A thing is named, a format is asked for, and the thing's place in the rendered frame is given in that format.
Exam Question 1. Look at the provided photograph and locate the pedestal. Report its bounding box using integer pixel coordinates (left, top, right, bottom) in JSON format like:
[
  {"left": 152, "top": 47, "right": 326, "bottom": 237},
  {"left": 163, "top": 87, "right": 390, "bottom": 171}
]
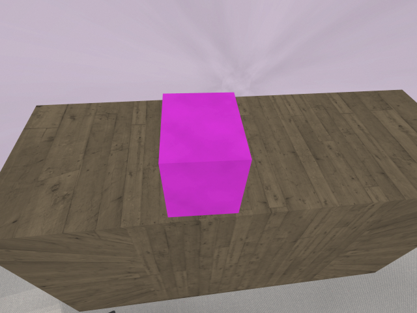
[{"left": 0, "top": 90, "right": 417, "bottom": 312}]

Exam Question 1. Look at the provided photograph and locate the carton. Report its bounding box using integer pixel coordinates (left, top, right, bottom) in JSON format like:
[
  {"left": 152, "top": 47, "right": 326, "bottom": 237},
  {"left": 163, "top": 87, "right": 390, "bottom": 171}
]
[{"left": 158, "top": 93, "right": 252, "bottom": 217}]

